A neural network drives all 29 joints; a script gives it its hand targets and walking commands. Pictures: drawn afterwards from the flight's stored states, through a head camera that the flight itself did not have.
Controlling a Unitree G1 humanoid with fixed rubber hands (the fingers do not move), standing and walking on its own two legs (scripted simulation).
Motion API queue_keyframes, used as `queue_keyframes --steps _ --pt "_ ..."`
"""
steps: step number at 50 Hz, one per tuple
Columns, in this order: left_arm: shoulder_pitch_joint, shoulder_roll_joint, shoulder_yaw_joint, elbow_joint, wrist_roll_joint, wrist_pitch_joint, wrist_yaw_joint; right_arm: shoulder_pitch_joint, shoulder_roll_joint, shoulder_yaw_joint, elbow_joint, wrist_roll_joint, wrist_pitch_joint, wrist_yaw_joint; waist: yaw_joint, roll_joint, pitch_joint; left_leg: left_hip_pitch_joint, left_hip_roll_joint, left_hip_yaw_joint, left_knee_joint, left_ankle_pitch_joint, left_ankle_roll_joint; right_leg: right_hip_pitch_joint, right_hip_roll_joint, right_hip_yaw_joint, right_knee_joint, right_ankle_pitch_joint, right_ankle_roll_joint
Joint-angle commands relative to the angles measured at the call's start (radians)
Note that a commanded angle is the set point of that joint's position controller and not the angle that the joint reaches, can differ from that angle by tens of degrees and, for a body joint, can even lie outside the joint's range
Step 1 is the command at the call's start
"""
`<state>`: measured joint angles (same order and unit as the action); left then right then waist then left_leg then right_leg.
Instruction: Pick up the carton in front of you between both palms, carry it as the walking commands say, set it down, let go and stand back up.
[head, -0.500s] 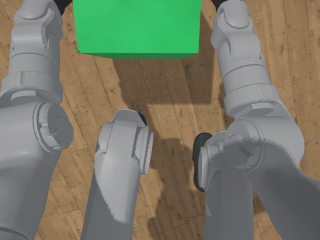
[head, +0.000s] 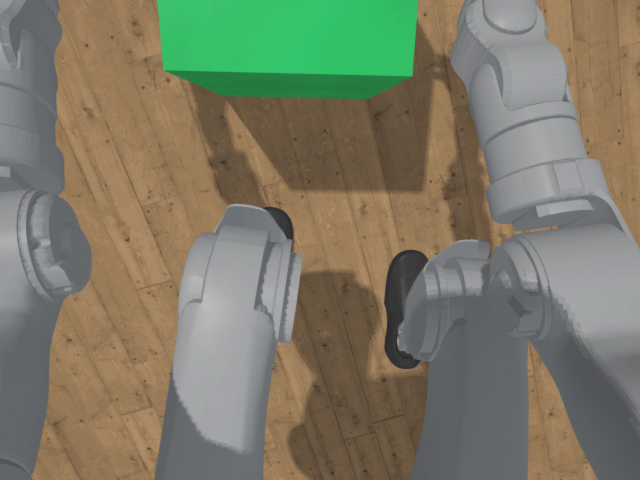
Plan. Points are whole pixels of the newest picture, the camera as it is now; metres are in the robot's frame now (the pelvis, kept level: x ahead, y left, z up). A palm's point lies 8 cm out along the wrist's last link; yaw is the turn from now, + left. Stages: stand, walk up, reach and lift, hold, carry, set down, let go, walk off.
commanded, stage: set down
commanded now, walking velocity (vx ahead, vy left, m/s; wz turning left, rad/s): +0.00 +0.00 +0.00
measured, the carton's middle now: out of the picture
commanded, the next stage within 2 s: let go in 0.88 s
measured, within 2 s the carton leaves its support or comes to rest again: neither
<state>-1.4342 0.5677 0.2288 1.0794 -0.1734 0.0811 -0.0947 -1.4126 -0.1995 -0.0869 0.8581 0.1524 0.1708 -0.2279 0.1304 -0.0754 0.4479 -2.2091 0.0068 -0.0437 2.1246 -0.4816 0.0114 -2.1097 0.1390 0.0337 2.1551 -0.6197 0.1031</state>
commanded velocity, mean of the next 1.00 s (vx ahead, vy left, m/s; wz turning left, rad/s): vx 0.00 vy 0.00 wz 0.00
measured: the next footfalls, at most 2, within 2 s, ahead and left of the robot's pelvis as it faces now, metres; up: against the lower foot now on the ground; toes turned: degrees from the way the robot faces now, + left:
none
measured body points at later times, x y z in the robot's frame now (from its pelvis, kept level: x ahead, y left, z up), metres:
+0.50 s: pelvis +0.02 +0.00 +0.12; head +0.35 +0.08 +0.42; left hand +0.51 +0.36 +0.00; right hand +0.58 -0.03 +0.00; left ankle +0.14 +0.12 -0.35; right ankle +0.11 -0.13 -0.35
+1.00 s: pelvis +0.05 +0.02 +0.26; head +0.35 +0.09 +0.59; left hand +0.50 +0.36 +0.15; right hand +0.57 -0.04 +0.15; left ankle +0.14 +0.12 -0.35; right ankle +0.11 -0.13 -0.35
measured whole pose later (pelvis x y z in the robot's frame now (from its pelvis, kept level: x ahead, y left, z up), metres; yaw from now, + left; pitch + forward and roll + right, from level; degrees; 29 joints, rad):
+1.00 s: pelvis +0.05 +0.02 +0.26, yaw +3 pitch +42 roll -5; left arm -1.07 0.40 0.38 0.90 0.08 0.16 -0.16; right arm -1.00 -0.04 -0.29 0.68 -0.10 0.22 -0.16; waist 0.07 -0.05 -0.02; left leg -1.60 -0.04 -0.06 1.15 -0.30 0.02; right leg -1.50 0.07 0.07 1.15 -0.40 0.07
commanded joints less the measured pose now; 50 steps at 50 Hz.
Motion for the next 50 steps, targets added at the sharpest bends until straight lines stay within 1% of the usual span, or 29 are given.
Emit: queue_keyframes --steps 1,4,6,9,12,16,19,22,25,29,34,39,42,45,48,50 --pt "-0.224 0.17 0.013 -0.168 0.021 0.027 0.014 -0.252 -0.083 -0.067 -0.169 -0.039 0.009 -0.02 0.072 0.13 -1.5 1.042 -0.009 0.074 -0.274 0.328 -0.03 0.376 0.029 -0.188 -0.222 0.088 -0.043" --pt "-0.205 0.118 0.019 -0.169 0.057 0.057 0.022 -0.218 -0.069 -0.114 -0.127 -0.074 0.029 -0.014 0.055 0.153 -1.4 1.002 -0.017 0.061 -0.343 0.245 -0.037 0.314 0.029 -0.187 -0.269 0.049 -0.049" --pt "-0.178 0.081 0.029 -0.164 0.08 0.061 0.022 -0.191 -0.06 -0.144 -0.086 -0.098 0.028 0.0 0.042 0.158 -1.331 0.963 -0.018 0.052 -0.375 0.225 -0.041 0.27 0.025 -0.181 -0.299 0.043 -0.05" --pt "-0.14 0.041 0.047 -0.169 0.109 0.057 0.017 -0.152 -0.045 -0.182 -0.048 -0.134 0.018 0.018 0.023 0.152 -1.294 0.94 -0.023 0.051 -0.408 0.258 -0.044 0.24 0.024 -0.178 -0.348 0.061 -0.046" --pt "-0.114 0.028 0.062 -0.183 0.127 0.056 0.01 -0.122 -0.029 -0.205 -0.043 -0.155 0.014 0.028 0.019 0.145 -1.316 0.949 -0.029 0.057 -0.444 0.292 -0.045 0.25 0.025 -0.177 -0.4 0.079 -0.042" --pt "-0.079 0.039 0.088 -0.212 0.142 0.064 0.001 -0.095 -0.001 -0.194 -0.085 -0.154 0.02 0.032 0.038 0.134 -1.384 0.983 -0.038 0.072 -0.498 0.322 -0.043 0.309 0.027 -0.171 -0.467 0.099 -0.036" --pt "-0.055 0.059 0.11 -0.245 0.147 0.072 -0.007 -0.082 0.019 -0.171 -0.145 -0.148 0.032 0.029 0.054 0.119 -1.452 1.018 -0.047 0.089 -0.539 0.359 -0.042 0.383 0.029 -0.165 -0.52 0.122 -0.03" --pt "-0.034 0.077 0.126 -0.284 0.145 0.082 -0.016 -0.068 0.031 -0.151 -0.215 -0.147 0.046 0.021 0.059 0.099 -1.522 1.062 -0.056 0.103 -0.58 0.408 -0.04 0.475 0.031 -0.159 -0.574 0.152 -0.025" --pt "-0.014 0.085 0.135 -0.314 0.142 0.093 -0.027 -0.044 0.037 -0.143 -0.272 -0.151 0.062 0.015 0.054 0.087 -1.566 1.114 -0.064 0.109 -0.627 0.449 -0.038 0.553 0.032 -0.154 -0.632 0.179 -0.021" --pt "0.016 0.075 0.138 -0.327 0.141 0.102 -0.04 0.001 0.049 -0.147 -0.304 -0.16 0.074 0.014 0.04 0.09 -1.562 1.187 -0.066 0.104 -0.697 0.496 -0.038 0.603 0.029 -0.147 -0.713 0.205 -0.018" --pt "0.054 0.048 0.143 -0.315 0.156 0.096 -0.053 0.069 0.066 -0.166 -0.295 -0.18 0.069 0.026 0.023 0.112 -1.515 1.291 -0.062 0.088 -0.788 0.557 -0.041 0.609 0.023 -0.138 -0.821 0.23 -0.014" --pt "0.085 0.021 0.155 -0.303 0.184 0.08 -0.059 0.125 0.08 -0.184 -0.283 -0.202 0.052 0.044 0.012 0.126 -1.47 1.391 -0.057 0.072 -0.886 0.6 -0.041 0.631 0.013 -0.128 -0.932 0.256 -0.011" --pt "0.098 0.007 0.164 -0.292 0.202 0.07 -0.061 0.149 0.085 -0.191 -0.279 -0.211 0.044 0.053 0.008 0.126 -1.446 1.437 -0.053 0.064 -0.944 0.614 -0.039 0.663 0.006 -0.121 -0.996 0.274 -0.01" --pt "0.124 -0.012 0.173 -0.266 0.226 0.061 -0.064 0.179 0.095 -0.201 -0.264 -0.23 0.036 0.063 0.002 0.117 -1.409 1.455 -0.05 0.058 -0.998 0.6 -0.035 0.697 -0.001 -0.113 -1.051 0.286 -0.008" --pt "0.193 -0.02 0.172 -0.268 0.255 0.058 -0.068 0.258 0.105 -0.202 -0.271 -0.261 0.035 0.066 -0.005 0.111 -1.43 1.522 -0.05 0.058 -1.048 0.617 -0.032 0.773 -0.007 -0.112 -1.108 0.319 -0.004" --pt "0.266 -0.021 0.163 -0.29 0.272 0.059 -0.071 0.341 0.113 -0.19 -0.292 -0.281 0.038 0.066 -0.006 0.113 -1.453 1.597 -0.05 0.057 -1.079 0.648 -0.029 0.824 -0.009 -0.112 -1.147 0.343 -0.003"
